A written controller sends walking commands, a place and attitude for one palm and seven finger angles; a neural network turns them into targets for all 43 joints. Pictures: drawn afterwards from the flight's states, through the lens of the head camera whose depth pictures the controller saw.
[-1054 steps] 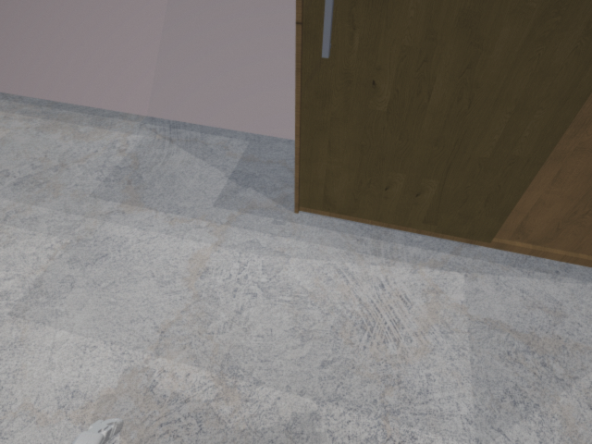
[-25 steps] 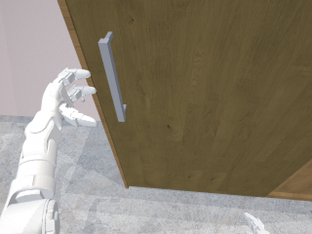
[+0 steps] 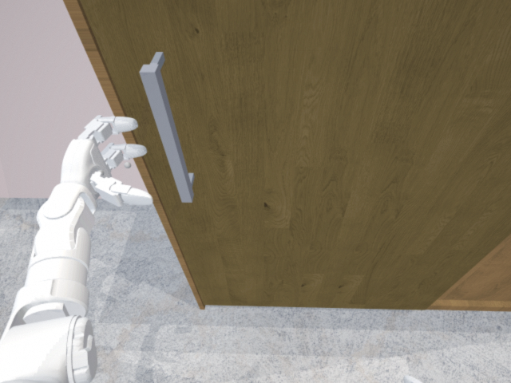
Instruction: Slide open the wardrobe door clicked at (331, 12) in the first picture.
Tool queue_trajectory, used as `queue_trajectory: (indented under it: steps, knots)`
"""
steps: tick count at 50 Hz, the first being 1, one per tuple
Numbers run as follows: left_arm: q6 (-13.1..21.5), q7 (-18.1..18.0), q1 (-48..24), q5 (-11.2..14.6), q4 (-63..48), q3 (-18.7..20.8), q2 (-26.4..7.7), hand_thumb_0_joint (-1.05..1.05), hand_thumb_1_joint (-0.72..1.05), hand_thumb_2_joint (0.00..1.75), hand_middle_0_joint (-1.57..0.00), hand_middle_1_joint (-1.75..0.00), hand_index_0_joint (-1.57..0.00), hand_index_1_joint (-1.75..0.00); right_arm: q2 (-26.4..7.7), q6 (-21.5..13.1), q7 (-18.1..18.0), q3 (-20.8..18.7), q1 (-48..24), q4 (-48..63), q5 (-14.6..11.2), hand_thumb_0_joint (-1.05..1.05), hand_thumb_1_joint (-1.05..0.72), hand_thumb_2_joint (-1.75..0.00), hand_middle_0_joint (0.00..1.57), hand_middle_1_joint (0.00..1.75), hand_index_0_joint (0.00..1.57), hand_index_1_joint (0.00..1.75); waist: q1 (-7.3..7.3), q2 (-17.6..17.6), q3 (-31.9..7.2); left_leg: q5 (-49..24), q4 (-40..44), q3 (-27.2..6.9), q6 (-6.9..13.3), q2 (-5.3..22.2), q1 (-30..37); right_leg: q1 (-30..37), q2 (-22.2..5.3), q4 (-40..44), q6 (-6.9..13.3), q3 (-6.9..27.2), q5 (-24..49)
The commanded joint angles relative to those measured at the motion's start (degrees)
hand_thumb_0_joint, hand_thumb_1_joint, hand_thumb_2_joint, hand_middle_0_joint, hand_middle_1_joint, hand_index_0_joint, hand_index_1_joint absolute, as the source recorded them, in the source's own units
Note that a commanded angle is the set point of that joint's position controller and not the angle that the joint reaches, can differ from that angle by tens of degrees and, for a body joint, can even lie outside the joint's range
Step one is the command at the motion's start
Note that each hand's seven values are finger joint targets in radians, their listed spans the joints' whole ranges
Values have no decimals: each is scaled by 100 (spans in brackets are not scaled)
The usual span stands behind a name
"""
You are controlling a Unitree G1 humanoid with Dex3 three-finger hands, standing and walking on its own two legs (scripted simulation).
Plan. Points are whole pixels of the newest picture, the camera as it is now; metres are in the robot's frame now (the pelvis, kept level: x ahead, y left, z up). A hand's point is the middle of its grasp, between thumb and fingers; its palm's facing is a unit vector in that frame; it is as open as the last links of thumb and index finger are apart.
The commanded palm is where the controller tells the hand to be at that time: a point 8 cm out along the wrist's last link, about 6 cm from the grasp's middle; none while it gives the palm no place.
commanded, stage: move the hooked fingers beside the handle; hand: left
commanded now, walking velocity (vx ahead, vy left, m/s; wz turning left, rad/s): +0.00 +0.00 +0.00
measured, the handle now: (175, 138) +0.47 +0.13 +0.14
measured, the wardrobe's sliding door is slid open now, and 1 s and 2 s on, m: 0.00 0.00 0.00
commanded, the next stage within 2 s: feel for the door with the fingertips in 0.48 s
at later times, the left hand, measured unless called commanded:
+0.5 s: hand (128, 163) +0.41 +0.19 +0.15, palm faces +0.00 -1.00 -0.02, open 14.0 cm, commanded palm +0.38 +0.24 +0.15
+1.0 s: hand (157, 164) +0.40 +0.15 +0.15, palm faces -0.02 -1.00 +0.00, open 14.0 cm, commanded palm +0.38 +0.20 +0.15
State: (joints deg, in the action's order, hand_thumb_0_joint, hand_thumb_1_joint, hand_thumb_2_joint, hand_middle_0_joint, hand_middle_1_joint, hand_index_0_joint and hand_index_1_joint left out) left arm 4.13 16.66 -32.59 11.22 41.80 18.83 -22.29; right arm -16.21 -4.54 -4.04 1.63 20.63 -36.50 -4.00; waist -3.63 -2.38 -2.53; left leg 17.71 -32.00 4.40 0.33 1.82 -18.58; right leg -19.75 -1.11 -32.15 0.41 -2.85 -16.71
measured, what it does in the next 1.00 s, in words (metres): stands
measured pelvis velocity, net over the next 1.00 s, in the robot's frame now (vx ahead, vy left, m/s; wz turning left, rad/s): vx -0.01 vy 0.00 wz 0.02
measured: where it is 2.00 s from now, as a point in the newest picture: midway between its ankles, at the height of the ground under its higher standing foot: outside the picture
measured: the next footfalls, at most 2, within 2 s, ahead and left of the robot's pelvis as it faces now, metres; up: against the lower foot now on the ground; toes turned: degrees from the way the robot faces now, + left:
none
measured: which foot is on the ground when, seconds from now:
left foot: down 0.00-1.00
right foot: down 0.00-1.00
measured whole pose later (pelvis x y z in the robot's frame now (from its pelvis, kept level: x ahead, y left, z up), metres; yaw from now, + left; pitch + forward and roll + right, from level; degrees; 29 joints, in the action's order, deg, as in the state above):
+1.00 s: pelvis -0.01 +0.00 +0.00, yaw +1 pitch +3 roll +0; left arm 2.4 9.0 -33.5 10.5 36.4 11.7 -14.5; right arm -14.9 -5.2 -3.8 2.1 16.5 -37.2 -3.8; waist -2.3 -2.2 -2.0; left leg 16.7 -31.2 3.4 0.2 1.4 -17.0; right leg -17.8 -1.5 -31.5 0.5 -3.8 -16.2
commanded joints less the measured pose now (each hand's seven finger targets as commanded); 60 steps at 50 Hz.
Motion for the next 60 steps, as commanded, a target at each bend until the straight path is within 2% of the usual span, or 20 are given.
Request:
queue_trajectory:
  steps: [1, 8, 11, 15, 18, 21, 24, 25, 29, 32, 36, 40, 41, 45, 46, 50, 51, 52, 56, 60]
  knots:
    - [561, 101, -2736, 284, -2059, 25, -1245, 0, -50, 30, -30, -120, -30, -120, -708, -304, -130, -271, -335, 786, -11, 0, -90, -90, 20, 30, 20, 30, 73, 130, -1976, -2011, 215, -388, 225, -79, 1079, 791, 119, 290, 88, 69, 2226]
    - [104, -22, -2692, 178, -1397, -283, -856, 0, -50, 30, -30, -120, -30, -120, -689, -316, -161, -222, -408, 588, -33, 0, -90, -90, 20, 30, 20, 30, 14, -85, -1309, -1530, 297, -437, 188, -140, 906, 325, 99, 404, 104, 22, 1720]
    - [77, -77, -2572, 180, -1345, -282, -818, 0, -50, 30, -30, -120, -30, -120, -717, -301, -130, -225, -418, 636, -20, 0, -90, -90, 20, 30, 20, 30, 74, 234, -1471, -1632, 278, -487, 184, -131, 888, 457, 90, 348, 125, -22, 1752]
    - [246, -208, -2683, 179, -1678, -75, -989, 0, -50, 30, -30, -120, -30, -120, -666, -308, -111, -211, -524, 718, 1, 0, -90, -90, 20, 30, 20, 30, 162, 92, -1824, -1824, 247, -503, 152, -140, 1035, 610, 83, 269, 131, 16, 1934]
    - [301, -275, -2592, 127, -1511, 134, -1260, 0, -50, 30, -30, -120, -30, -120, -677, -260, -114, -178, -544, 726, 11, 0, -90, -90, 20, 30, 20, 30, 183, 379, -1641, -1694, 294, -463, 179, -136, 814, 719, 87, 294, 107, 45, 1926]
    - [339, -276, -2860, 25, -1427, 122, -1398, 0, -50, 30, -30, -120, -30, -120, -695, -219, -130, -174, -535, 699, 8, 0, -90, -90, 20, 30, 20, 30, 139, 154, -1558, -1543, 297, -448, 184, -138, 778, 658, 64, 311, 109, 71, 1787]
    - [351, -188, -2794, 42, -1581, -131, -1076, 0, -50, 30, -30, -120, -30, -120, -636, -257, -119, -174, -578, 754, -10, 0, -90, -90, 20, 30, 20, 30, 130, -230, -1704, -1773, 268, -456, 152, -137, 1019, 616, 77, 304, 142, 64, 1919]
    - [334, -137, -2772, 101, -1597, -270, -875, 0, -50, 30, -30, -120, -30, -120, -628, -269, -112, -173, -579, 765, -12, 0, -90, -90, 20, 30, 20, 30, 105, -187, -1763, -1747, 258, -458, 153, -145, 1063, 599, 88, 318, 135, 55, 1909]
    - [229, 1, -2480, 282, -1415, -85, -985, 0, -50, 30, -30, -120, -30, -120, -695, -254, -144, -200, -547, 738, -34, 0, -90, -90, 20, 30, 20, 30, 110, 346, -1667, -1597, 300, -417, 185, -147, 848, 742, 101, 381, 99, 43, 1966]
    - [203, -18, -2539, 261, -1597, -318, -754, 0, -50, 30, -30, -120, -30, -120, -668, -268, -129, -196, -590, 751, -46, 0, -90, -90, 20, 30, 20, 30, 119, 158, -1495, -1542, 345, -428, 188, -150, 839, 651, 95, 404, 109, 41, 1839]
    - [242, -207, -2505, 206, -1952, -349, -715, 0, -50, 30, -30, -120, -30, -120, -667, -291, -95, -230, -562, 718, -15, 0, -90, -90, 20, 30, 20, 30, 151, 78, -1673, -1674, 308, -473, 175, -140, 1008, 645, 106, 390, 120, 21, 1818]
    - [222, -429, -2819, 188, -1823, -431, -528, 0, -50, 30, -30, -120, -30, -120, -615, -309, -92, -213, -602, 640, -20, 0, -90, -90, 20, 30, 20, 30, 61, 197, -1381, -1278, 387, -464, 169, -145, 887, 451, 118, 470, 94, 29, 1476]
    - [244, -510, -2724, 149, -1797, -210, -794, 0, -50, 30, -30, -120, -30, -120, -663, -290, -98, -224, -582, 627, 7, 0, -90, -90, 20, 30, 20, 30, 131, 396, -1404, -1249, 401, -488, 185, -133, 821, 545, 118, 469, 92, 22, 1409]
    - [302, -696, -2706, 11, -2057, -536, -347, 0, -50, 30, -30, -120, -30, -120, -543, -343, -45, -209, -655, 689, 13, 0, -90, -90, 20, 30, 20, 30, 188, -146, -1722, -1573, 381, -465, 129, -150, 1080, 602, 104, 360, 133, 34, 1659]
    - [291, -720, -2693, -12, -1973, -608, -299, 0, -50, 30, -30, -120, -30, -120, -576, -324, -36, -208, -619, 674, 21, 0, -90, -90, 20, 30, 20, 30, 152, 103, -1702, -1625, 380, -494, 140, -124, 1063, 624, 114, 357, 124, 2, 1688]
    - [203, -795, -2800, -25, -1652, -464, -425, 0, -50, 30, -30, -120, -30, -120, -590, -283, -42, -212, -624, 638, 16, 0, -90, -90, 20, 30, 20, 30, 106, 384, -1518, -1317, 390, -386, 173, -153, 825, 612, 114, 436, 74, 72, 1628]
    - [214, -806, -2888, -59, -1511, -319, -674, 0, -50, 30, -30, -120, -30, -120, -633, -252, -66, -207, -593, 601, 18, 0, -90, -90, 20, 30, 20, 30, 88, 534, -1415, -1221, 404, -415, 195, -147, 726, 633, 107, 460, 70, 75, 1514]
    - [225, -776, -3072, -61, -1480, -468, -522, 0, -50, 30, -30, -120, -30, -120, -599, -250, -69, -185, -627, 613, 12, 0, -90, -90, 20, 30, 20, 30, 30, 475, -1333, -1128, 409, -372, 209, -162, 709, 559, 106, 496, 51, 114, 1482]
    - [359, -694, -3211, -53, -1356, -248, -784, 0, -50, 30, -30, -120, -30, -120, -608, -249, -92, -189, -568, 590, 25, 0, -90, -90, 20, 30, 20, 30, 99, 158, -1677, -1337, 325, -373, 202, -183, 829, 719, 92, 413, 97, 149, 1697]
    - [426, -550, -3374, -1, -1073, -487, -514, 0, -50, 30, -30, -120, -30, -120, -593, -261, -78, -198, -473, 534, 5, 0, -90, -90, 20, 30, 20, 30, 5, 185, -1670, -1453, 275, -375, 182, -186, 821, 622, 113, 377, 101, 112, 1875]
